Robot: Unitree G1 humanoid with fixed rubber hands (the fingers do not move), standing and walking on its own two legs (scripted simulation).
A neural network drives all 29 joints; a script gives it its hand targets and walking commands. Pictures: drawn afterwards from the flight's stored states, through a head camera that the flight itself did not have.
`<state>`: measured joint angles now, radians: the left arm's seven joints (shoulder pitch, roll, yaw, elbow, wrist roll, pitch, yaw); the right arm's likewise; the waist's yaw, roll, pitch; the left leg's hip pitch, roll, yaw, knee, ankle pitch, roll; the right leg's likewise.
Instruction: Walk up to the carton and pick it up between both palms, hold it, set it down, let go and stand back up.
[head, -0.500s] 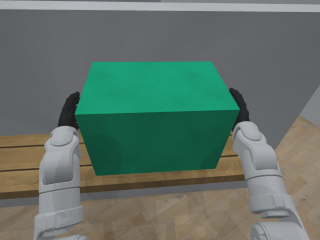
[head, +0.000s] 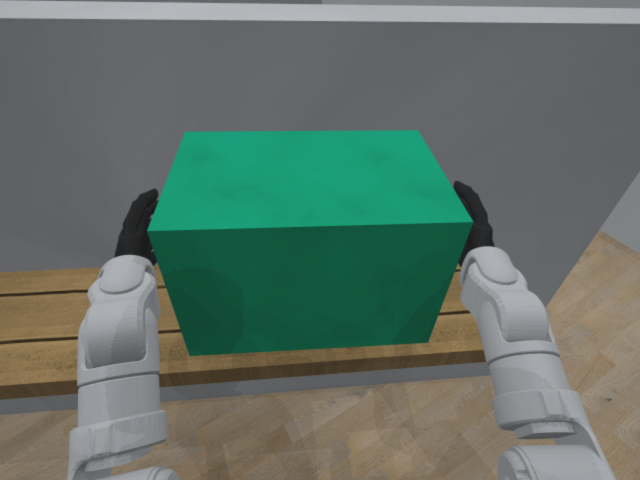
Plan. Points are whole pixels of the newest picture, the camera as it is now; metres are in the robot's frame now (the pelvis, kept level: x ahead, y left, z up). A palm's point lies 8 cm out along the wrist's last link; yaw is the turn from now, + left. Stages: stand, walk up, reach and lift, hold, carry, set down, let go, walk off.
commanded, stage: hold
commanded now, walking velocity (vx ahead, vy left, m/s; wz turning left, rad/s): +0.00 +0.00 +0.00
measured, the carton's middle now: (308, 238) +0.40 +0.00 +0.13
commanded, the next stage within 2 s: set down in 0.82 s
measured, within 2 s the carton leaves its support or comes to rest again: neither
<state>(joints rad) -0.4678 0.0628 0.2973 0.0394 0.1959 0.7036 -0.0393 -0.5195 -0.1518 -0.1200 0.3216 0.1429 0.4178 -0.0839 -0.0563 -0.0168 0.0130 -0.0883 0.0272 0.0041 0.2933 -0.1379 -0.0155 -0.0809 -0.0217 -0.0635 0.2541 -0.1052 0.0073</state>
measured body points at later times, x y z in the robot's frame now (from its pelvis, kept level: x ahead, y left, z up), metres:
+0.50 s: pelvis +0.00 +0.00 +0.00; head -0.02 +0.01 +0.45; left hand +0.37 +0.19 +0.16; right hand +0.37 -0.21 +0.16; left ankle +0.02 +0.13 -0.75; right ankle +0.03 -0.12 -0.75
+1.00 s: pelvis +0.00 +0.00 +0.00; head -0.02 +0.01 +0.45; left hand +0.36 +0.21 +0.16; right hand +0.37 -0.19 +0.16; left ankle +0.02 +0.13 -0.75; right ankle +0.03 -0.12 -0.75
